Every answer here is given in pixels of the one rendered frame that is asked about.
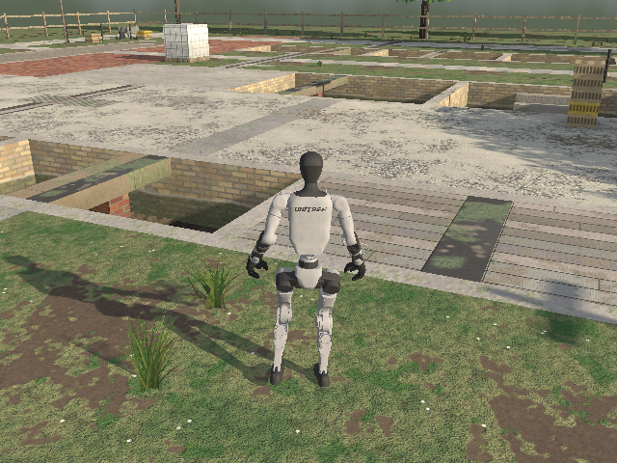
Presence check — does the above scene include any left robot forearm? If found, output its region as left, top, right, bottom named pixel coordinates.
left=250, top=231, right=270, bottom=263

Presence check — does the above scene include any right robot forearm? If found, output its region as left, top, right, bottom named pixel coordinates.
left=347, top=232, right=363, bottom=265

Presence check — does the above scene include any right robot thigh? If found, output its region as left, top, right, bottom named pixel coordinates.
left=315, top=269, right=341, bottom=332

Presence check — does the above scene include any humanoid robot head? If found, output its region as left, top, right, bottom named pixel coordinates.
left=294, top=151, right=327, bottom=198

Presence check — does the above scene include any robot left upper arm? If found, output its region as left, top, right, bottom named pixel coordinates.
left=260, top=193, right=291, bottom=246

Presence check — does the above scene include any robot right upper arm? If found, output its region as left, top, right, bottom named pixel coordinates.
left=331, top=194, right=357, bottom=246

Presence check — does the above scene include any robot left hand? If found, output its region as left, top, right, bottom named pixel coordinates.
left=246, top=256, right=268, bottom=279

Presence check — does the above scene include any robot right hand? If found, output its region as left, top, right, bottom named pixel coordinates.
left=344, top=261, right=366, bottom=281

